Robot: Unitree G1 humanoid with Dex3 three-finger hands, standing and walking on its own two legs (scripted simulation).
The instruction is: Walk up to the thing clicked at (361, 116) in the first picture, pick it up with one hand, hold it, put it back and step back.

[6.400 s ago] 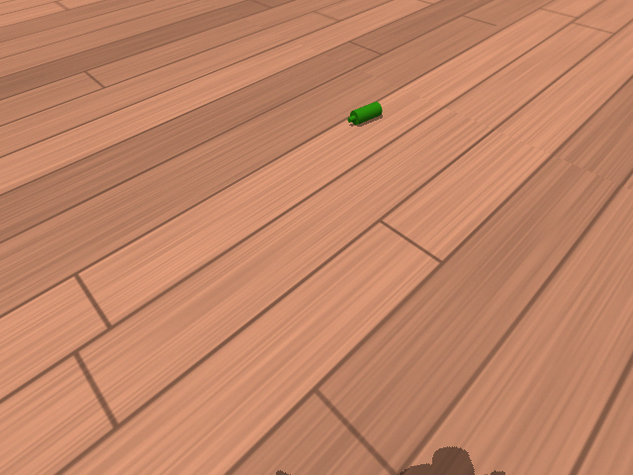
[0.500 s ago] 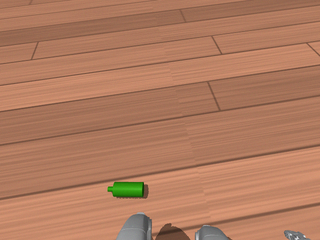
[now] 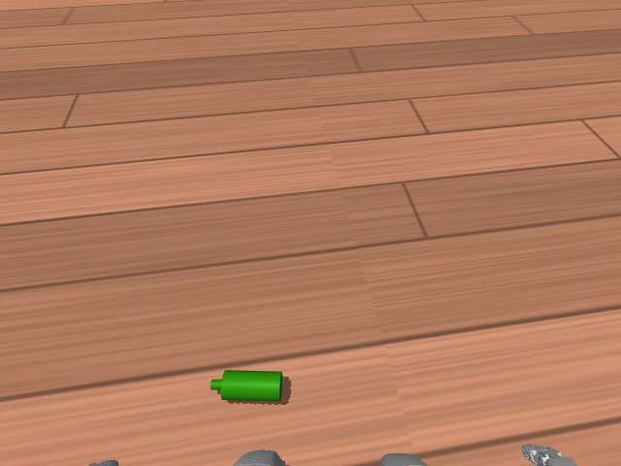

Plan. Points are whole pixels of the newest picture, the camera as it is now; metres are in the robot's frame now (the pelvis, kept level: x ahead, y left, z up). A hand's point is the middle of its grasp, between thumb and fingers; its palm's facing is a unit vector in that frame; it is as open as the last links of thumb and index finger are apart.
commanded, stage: walk up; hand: left
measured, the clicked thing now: (246, 385) +0.41 +0.22 -0.71
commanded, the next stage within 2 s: stand in 1.00 s
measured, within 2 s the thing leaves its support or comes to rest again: neither
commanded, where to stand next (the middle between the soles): +0.06 +0.01 m, yaw -2 degrees
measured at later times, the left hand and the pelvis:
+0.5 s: hand out of the picture +0.10 +0.25 -0.13, palm faces -0.05 -0.92 -0.39, open 7.4 cm; pelvis +0.00 -0.01 +0.03, yaw -1 degrees
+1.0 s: hand out of the picture +0.12 +0.25 -0.12, palm faces -0.07 -0.93 -0.37, open 7.4 cm; pelvis +0.01 -0.01 +0.03, yaw -2 degrees
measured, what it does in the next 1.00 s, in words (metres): stands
